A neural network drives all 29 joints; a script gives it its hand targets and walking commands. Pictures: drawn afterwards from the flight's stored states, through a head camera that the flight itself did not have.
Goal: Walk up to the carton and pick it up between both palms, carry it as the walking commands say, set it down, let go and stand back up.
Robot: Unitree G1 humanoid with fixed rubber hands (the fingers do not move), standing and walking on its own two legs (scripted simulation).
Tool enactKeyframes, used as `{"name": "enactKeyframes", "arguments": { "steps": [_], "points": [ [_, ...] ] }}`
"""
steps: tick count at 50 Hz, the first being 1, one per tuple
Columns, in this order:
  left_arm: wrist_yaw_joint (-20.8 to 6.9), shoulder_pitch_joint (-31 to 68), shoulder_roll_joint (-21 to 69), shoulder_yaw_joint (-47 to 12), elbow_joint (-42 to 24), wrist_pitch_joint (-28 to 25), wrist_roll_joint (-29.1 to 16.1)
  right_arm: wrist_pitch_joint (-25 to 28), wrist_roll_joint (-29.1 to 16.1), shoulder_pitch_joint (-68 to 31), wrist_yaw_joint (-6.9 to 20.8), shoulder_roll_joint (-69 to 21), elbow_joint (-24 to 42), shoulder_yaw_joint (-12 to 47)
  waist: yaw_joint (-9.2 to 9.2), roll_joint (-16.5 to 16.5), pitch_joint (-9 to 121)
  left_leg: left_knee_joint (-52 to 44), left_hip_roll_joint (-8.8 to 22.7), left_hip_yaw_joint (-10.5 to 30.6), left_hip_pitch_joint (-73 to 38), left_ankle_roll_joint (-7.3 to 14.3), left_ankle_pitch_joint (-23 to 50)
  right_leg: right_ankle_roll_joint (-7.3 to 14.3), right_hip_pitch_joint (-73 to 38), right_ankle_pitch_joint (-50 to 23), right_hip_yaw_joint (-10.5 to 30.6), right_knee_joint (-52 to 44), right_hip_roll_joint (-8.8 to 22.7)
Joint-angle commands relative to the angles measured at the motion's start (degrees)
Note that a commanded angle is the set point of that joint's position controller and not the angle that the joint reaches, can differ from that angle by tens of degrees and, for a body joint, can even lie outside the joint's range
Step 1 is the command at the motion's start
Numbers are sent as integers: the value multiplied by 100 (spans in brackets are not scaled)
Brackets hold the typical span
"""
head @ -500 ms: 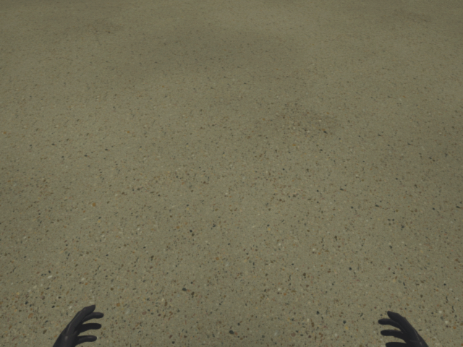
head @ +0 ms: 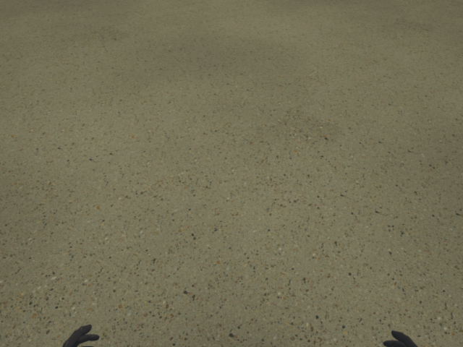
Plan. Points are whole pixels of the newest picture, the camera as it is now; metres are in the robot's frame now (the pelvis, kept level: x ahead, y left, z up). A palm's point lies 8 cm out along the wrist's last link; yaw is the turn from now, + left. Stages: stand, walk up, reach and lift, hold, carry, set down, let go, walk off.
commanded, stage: stand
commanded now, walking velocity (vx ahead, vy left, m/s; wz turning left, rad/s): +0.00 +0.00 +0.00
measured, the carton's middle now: out of the picture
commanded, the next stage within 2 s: walk up in 1.30 s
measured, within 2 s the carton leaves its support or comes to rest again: neither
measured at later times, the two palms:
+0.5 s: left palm out of the picture +0.10 +0.30 -0.10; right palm out of the picture +0.09 -0.32 -0.10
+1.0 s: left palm out of the picture +0.12 +0.30 -0.10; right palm out of the picture +0.11 -0.32 -0.10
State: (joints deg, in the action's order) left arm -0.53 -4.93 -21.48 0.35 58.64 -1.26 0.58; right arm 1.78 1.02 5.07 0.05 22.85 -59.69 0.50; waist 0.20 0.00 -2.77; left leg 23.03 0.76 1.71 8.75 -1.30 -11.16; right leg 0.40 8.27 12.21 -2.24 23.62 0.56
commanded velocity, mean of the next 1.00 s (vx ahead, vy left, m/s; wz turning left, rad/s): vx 0.00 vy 0.00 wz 0.00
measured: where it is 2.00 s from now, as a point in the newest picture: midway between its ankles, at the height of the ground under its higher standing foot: outside the picture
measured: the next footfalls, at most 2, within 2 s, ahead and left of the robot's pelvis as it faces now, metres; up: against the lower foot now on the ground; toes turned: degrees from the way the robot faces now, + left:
right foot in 1.82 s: +0.09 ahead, -0.29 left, +0.00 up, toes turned -25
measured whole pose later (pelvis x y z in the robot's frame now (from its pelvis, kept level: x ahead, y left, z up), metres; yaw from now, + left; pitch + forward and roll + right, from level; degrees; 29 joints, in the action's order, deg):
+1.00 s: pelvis +0.01 +0.00 +0.00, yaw +0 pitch -2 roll +0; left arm 0.0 -4.3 -21.8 0.4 60.5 -0.8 0.5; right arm 1.2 1.0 4.2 -0.3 23.0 -62.1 0.2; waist 0.3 0.4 -2.6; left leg 19.3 1.0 1.3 6.5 -1.4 -10.4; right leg 0.4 6.3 11.4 -1.9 20.2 0.4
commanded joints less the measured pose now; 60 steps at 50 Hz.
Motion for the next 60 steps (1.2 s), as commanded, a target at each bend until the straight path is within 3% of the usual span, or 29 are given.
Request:
{"name": "enactKeyframes", "arguments": {
  "steps": [1, 4, 8, 9, 18, 20, 24, 26, 29, 34, 35, 37, 38, 40, 44, 47, 54, 60],
  "points": [
    [46, 393, -1032, 178, -229, -73, -18, 51, 6, -274, -35, 988, 210, -215, -17, -1, 201, -561, 556, 452, 98, 248, 340, 155, -45, -274, 581, -568, 669],
    [44, 314, -1105, 172, -194, -48, -10, 33, 4, -230, -33, 959, 160, -201, -23, 149, 220, -562, 565, 434, 30, 223, 285, 138, 21, -125, 582, -639, 649],
    [42, 291, -1040, 164, -115, -43, -21, 27, 21, -282, -30, 991, 101, -208, 16, -49, 247, -615, 558, 441, 65, 234, 250, 163, -63, -174, 625, -651, 692],
    [37, 344, -1095, 170, -133, -48, -14, 27, 7, -290, -40, 973, 101, -191, -9, 104, 285, -615, 593, 474, 87, 251, 291, 168, -113, -198, 615, -651, 695],
    [64, 302, -1128, 180, -66, -35, -18, 12, 6, -252, -41, 1015, 31, -195, 4, -19, 273, -633, 579, 431, 60, 235, 339, 165, -111, -270, 689, -705, 727],
    [56, 279, -1063, 171, -74, -29, 5, 23, 1, -245, -27, 998, 40, -211, -21, 121, 195, -646, 590, 422, 55, 235, 253, 158, -73, -261, 634, -733, 704],
    [60, 295, -1034, 133, -84, -37, -18, 3, -5, -349, -23, 982, 21, -199, 19, 105, 217, -714, 608, 461, 44, 239, 346, 144, -64, -228, 600, -718, 705],
    [64, 347, -1047, 154, -85, -36, 0, 18, 8, -294, -33, 1026, 24, -211, 1, -58, 291, -661, 597, 423, -9, 223, 438, 158, -119, -387, 620, -719, 726],
    [79, 253, -1106, 151, -55, -33, -17, 13, -13, -227, -33, 943, 19, -201, -42, 87, 356, -631, 626, 424, -62, 216, 582, 148, -172, -534, 618, -700, 705],
    [55, 290, -1081, 166, -80, -39, -37, 2, -3, -277, -41, 1026, 25, -218, 31, -48, 381, -630, 624, 405, -53, 219, 676, 139, -240, -535, 604, -681, 722],
    [66, 274, -1138, 172, -54, -34, -13, 3, -18, -242, -40, 968, 6, -206, -24, 116, 382, -660, 630, 405, -94, 216, 663, 152, -229, -531, 600, -669, 705],
    [72, 267, -1063, 165, -76, -22, 5, 4, -2, -316, -58, 1003, 19, -214, 9, 11, 345, -630, 627, 376, -144, 217, 738, 151, -198, -682, 596, -711, 741],
    [68, 329, -1069, 172, -105, -42, -10, 3, -26, -281, -61, 1012, 31, -217, 1, 119, 356, -614, 638, 403, -128, 220, 799, 141, -203, -715, 616, -703, 714],
    [67, 322, -1059, 167, -104, -33, -26, -4, -13, -248, -52, 1031, 1, -218, -24, -50, 401, -616, 638, 387, -167, 219, 754, 151, -220, -741, 661, -708, 740],
    [97, 326, -1116, 190, -105, -29, -10, 2, -11, -281, -57, 1025, 12, -232, 22, 132, 419, -655, 632, 408, -121, 227, 954, 129, -362, -919, 562, -629, 716],
    [86, 302, -1087, 175, -82, -12, -9, 4, 15, -375, -58, 995, 23, -223, 35, -80, 354, -656, 613, 361, -114, 204, 899, 132, -323, -919, 593, -676, 730],
    [86, 295, -1114, 178, -84, -5, -13, 12, -12, -308, -42, 982, 40, -219, -38, 78, 353, -695, 652, 402, -176, 212, 942, 118, -308, -916, 515, -651, 715],
    [87, 297, -1115, 198, -112, -3, -9, 1, -4, -323, -61, 950, 18, -204, -2, -10, 423, -649, 640, 342, -211, 210, 1063, 122, -400, -1024, 563, -678, 739]
  ]
}}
